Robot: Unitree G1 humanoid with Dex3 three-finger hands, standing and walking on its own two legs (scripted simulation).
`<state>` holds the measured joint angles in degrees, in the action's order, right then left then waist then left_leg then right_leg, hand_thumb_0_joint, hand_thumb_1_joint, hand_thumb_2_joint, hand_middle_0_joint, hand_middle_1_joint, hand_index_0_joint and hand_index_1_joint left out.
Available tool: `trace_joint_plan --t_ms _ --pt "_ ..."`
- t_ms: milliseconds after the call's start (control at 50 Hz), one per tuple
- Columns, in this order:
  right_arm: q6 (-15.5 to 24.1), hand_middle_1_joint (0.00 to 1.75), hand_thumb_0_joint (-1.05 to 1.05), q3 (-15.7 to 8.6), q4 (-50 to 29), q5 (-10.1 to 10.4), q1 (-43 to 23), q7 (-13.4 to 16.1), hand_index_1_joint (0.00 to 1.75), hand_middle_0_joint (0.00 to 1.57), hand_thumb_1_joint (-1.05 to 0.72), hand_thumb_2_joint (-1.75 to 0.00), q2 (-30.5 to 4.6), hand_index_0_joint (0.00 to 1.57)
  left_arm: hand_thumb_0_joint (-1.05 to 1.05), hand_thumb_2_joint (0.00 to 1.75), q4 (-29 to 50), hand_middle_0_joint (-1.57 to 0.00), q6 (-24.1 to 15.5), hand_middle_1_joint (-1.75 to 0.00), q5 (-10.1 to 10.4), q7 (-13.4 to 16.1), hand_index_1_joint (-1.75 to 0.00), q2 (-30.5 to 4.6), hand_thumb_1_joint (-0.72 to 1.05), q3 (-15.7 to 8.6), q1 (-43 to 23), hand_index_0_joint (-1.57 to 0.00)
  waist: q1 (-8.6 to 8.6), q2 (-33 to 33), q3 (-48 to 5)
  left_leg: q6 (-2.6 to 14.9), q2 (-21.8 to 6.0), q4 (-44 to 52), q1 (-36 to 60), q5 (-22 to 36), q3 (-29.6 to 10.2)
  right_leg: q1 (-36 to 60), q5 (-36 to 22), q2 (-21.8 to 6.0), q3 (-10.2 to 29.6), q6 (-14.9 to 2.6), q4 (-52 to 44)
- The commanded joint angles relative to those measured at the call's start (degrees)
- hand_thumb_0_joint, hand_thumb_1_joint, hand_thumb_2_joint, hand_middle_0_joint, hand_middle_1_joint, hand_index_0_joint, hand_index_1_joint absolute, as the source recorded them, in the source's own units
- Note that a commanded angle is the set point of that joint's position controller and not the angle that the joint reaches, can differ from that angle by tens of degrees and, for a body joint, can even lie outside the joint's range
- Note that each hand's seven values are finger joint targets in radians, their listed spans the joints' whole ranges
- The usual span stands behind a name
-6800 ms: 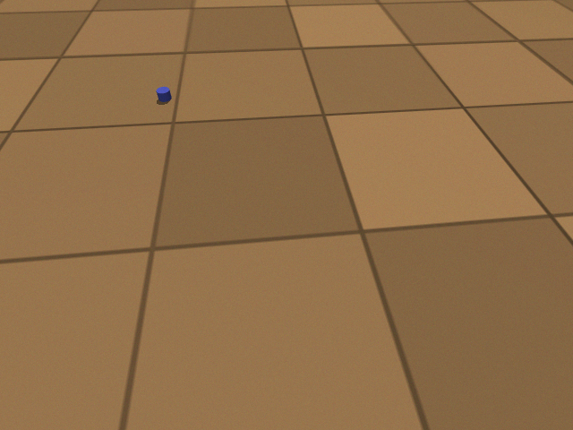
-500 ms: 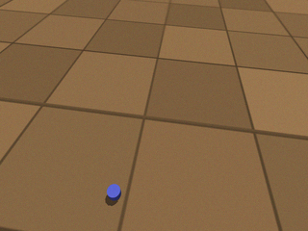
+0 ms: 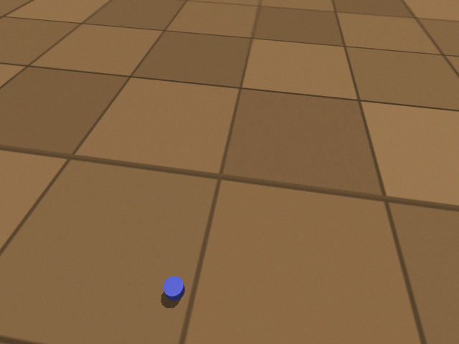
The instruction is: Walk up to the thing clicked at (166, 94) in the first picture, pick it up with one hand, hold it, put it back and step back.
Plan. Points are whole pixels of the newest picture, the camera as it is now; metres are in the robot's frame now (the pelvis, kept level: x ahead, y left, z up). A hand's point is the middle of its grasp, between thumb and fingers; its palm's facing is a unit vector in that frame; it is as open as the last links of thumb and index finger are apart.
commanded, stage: walk up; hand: left
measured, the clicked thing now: (174, 288) +0.45 +0.22 -0.75
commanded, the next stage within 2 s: stand in 0.14 s
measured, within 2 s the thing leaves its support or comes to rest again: neither
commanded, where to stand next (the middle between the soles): +0.05 -0.01 m, yaw -2 degrees
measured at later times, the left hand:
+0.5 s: hand out of the picture +0.09 +0.25 -0.16, palm faces -0.02 -0.94 -0.34, open 7.4 cm
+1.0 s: hand out of the picture +0.10 +0.25 -0.16, palm faces -0.03 -0.94 -0.34, open 7.4 cm
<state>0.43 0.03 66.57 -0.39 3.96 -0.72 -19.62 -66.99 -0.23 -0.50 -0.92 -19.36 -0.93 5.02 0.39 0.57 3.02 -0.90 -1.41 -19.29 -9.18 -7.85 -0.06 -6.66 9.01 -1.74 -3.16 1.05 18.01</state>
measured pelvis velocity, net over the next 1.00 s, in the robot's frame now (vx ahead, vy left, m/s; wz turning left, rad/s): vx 0.02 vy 0.00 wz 0.00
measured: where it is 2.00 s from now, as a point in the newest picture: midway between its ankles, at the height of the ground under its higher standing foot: outside the picture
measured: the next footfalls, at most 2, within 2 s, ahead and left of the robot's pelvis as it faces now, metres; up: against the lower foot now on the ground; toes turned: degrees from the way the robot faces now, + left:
none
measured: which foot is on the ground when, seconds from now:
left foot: down 0.00-1.00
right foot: down 0.00-1.00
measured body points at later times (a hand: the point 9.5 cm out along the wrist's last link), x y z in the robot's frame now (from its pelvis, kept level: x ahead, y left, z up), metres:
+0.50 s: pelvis +0.01 +0.00 +0.00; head +0.02 +0.00 +0.45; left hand +0.09 +0.30 -0.13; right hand +0.09 -0.30 -0.13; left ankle +0.03 +0.13 -0.75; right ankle +0.01 -0.13 -0.75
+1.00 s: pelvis +0.02 +0.00 +0.00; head +0.03 +0.00 +0.45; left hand +0.10 +0.30 -0.13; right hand +0.10 -0.30 -0.13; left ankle +0.03 +0.13 -0.75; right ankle +0.01 -0.13 -0.75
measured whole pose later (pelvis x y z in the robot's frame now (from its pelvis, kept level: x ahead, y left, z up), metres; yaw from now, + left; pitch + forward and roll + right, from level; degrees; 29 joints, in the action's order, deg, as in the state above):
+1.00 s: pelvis +0.02 +0.00 +0.00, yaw +0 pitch -2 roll +0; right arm 0.1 0.3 65.7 -0.7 5.3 -0.5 -20.1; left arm -65.0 -0.7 -0.8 -0.5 -19.7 0.0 6.1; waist 0.1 0.5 2.7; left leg -1.2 -1.4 -18.6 -7.2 -9.5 0.0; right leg -4.8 10.8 -1.7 -3.1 1.0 17.7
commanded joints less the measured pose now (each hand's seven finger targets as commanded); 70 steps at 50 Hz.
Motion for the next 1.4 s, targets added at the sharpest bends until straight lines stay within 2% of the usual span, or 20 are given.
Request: trace_joint_plan --t_ms 0,100,160,260,340,540,600,680,760,840,940,1200,1380 --pt "1.3 0.3 0.0 -2.1 -3.2 0.1 -2.7 0.9 0.3 0.2 -0.9 -0.9 -12.3 0.2 0.0 0.9 3.3 -0.2 -1.1 -0.3 0.1 0.8 -0.3 -12.1 0.9 -2.1 -2.7 -0.2 -0.48 -0.8 -4.2 1.69 -5.9 4.0 0.8 0.4 -5.7 -0.5 0.7 -6.1 5.9 -1.56 -4.4" --pt "1.4 0.3 0.0 -2.0 -3.4 0.1 -3.1 0.9 0.3 0.2 -0.9 -0.9 -12.3 0.2 0.0 0.9 3.4 -0.2 -1.2 -0.3 0.0 0.8 -0.3 -12.1 0.9 -2.2 -2.2 -0.2 -0.29 -0.3 -5.5 1.74 -5.9 3.8 1.3 2.0 -5.3 0.9 -2.2 -6.3 5.7 -1.48 -3.9" --pt "1.3 0.3 0.0 -2.0 -3.6 -0.3 -2.9 0.9 0.3 0.2 -0.9 -0.9 -12.4 0.2 0.0 0.9 3.7 -0.2 -1.2 -0.3 -0.4 1.0 -0.3 -12.3 0.9 -1.8 -2.0 -0.2 -0.4 0.7 -4.5 1.42 -6.0 4.6 0.4 -0.9 -5.9 0.0 1.3 -6.3 5.7 -1.34 -3.6" --pt "1.1 0.3 0.0 -2.1 -3.7 -0.2 -2.0 0.9 0.3 0.2 -0.9 -0.9 -12.2 0.2 0.0 0.9 4.2 -0.2 -1.6 -0.3 -0.3 1.2 -0.3 -12.8 0.9 -1.6 -1.9 -0.2 -0.71 -0.8 -5.1 1.64 -6.1 3.5 1.0 3.0 -5.8 0.5 -0.7 -6.7 5.7 -1.23 -3.6" --pt "1.4 0.3 0.0 -2.0 -3.8 -0.2 -1.9 1.0 0.3 0.2 -0.9 -0.9 -12.6 0.2 0.0 0.9 4.3 -0.2 -1.5 -0.3 -0.2 1.1 -0.3 -12.5 0.9 -1.7 -1.1 -0.2 -0.3 0.2 -6.0 1.7 -6.4 3.3 1.9 7.1 -5.5 2.0 -5.1 -6.9 5.6 -1.45 -2.5" --pt "1.1 0.3 0.0 -1.9 -4.0 -0.2 -1.7 1.0 0.3 0.2 -0.9 -0.9 -12.7 0.2 0.0 0.9 4.6 -0.2 -1.4 -0.3 -0.2 1.2 -0.3 -12.7 0.9 -1.5 -1.3 -0.2 -0.33 -1.3 -4.4 1.47 -6.2 4.0 2.0 4.3 -5.5 0.6 -1.5 -6.6 5.4 -1.4 -3.4" --pt "1.2 0.3 0.0 -1.9 -4.2 -0.2 -1.7 1.0 0.3 0.2 -0.9 -0.9 -12.7 0.2 0.0 0.9 4.8 -0.2 -1.5 -0.3 -0.1 1.3 -0.3 -12.7 0.9 -1.4 -1.1 -0.2 -0.25 -0.9 -4.6 1.55 -6.2 3.6 2.2 5.9 -5.4 1.0 -2.9 -6.7 5.3 -1.31 -3.3" --pt "1.1 0.3 0.0 -1.8 -4.3 -0.1 -1.2 1.0 0.3 0.2 -0.9 -0.9 -12.6 0.2 0.0 0.9 4.9 -0.2 -1.5 -0.3 -0.1 1.3 -0.3 -13.0 0.9 -1.5 -1.7 -0.2 -0.69 -0.8 -4.5 1.45 -6.0 3.8 1.6 5.1 -5.3 1.4 -3.0 -6.7 5.4 -1.3 -3.3" --pt "1.2 0.3 0.0 -1.7 -4.3 -0.2 -1.1 1.1 0.3 0.2 -0.9 -0.9 -12.5 0.2 0.0 0.9 5.1 -0.2 -1.5 -0.3 -0.2 1.3 -0.3 -12.9 0.9 -1.5 -1.5 -0.2 -0.58 -0.3 -5.4 1.43 -6.3 3.4 1.9 7.6 -5.1 2.6 -5.9 -6.9 5.4 -1.34 -2.9" --pt "1.2 0.3 0.0 -1.8 -4.4 -0.1 -1.6 1.1 0.3 0.2 -0.9 -0.9 -12.8 0.2 0.0 0.9 4.9 -0.2 -1.6 -0.3 -0.1 1.3 -0.3 -12.9 0.9 -1.4 -0.8 -0.2 -0.24 -0.5 -5.6 1.5 -6.5 3.2 3.3 7.7 -5.2 1.9 -5.4 -6.7 5.4 -1.31 -3.1" --pt "1.1 0.3 0.0 -1.8 -4.4 -0.1 -1.7 1.2 0.3 0.2 -0.9 -0.9 -12.9 0.2 0.0 0.9 5.0 -0.2 -1.5 -0.3 -0.1 1.3 -0.3 -12.7 0.9 -1.4 -0.7 -0.2 -0.23 0.1 -5.9 1.59 -6.4 2.6 3.7 9.7 -4.7 2.8 -8.4 -7.1 5.5 -1.49 -3.0" --pt "1.0 0.3 0.0 -1.9 -4.8 -0.1 -1.3 1.1 0.3 0.2 -0.9 -0.9 -12.6 0.2 0.0 0.9 5.3 -0.2 -1.5 -0.3 -0.3 1.5 -0.3 -13.0 0.9 -1.6 -1.1 -0.2 -0.39 -0.9 -4.0 1.56 -6.3 3.7 2.9 5.9 -5.1 1.8 -4.0 -6.7 5.3 -1.43 -3.7" --pt "1.1 0.3 0.0 -1.7 -5.0 -0.1 -0.7 1.2 0.3 0.2 -0.9 -0.9 -12.5 0.2 0.0 0.9 5.3 -0.2 -1.5 -0.3 -0.2 1.4 -0.3 -12.9 0.9 -1.6 -0.5 -0.2 -0.44 -0.6 -4.9 1.63 -6.2 3.2 3.2 7.5 -4.8 2.5 -7.0 -6.9 5.6 -1.55 -3.7"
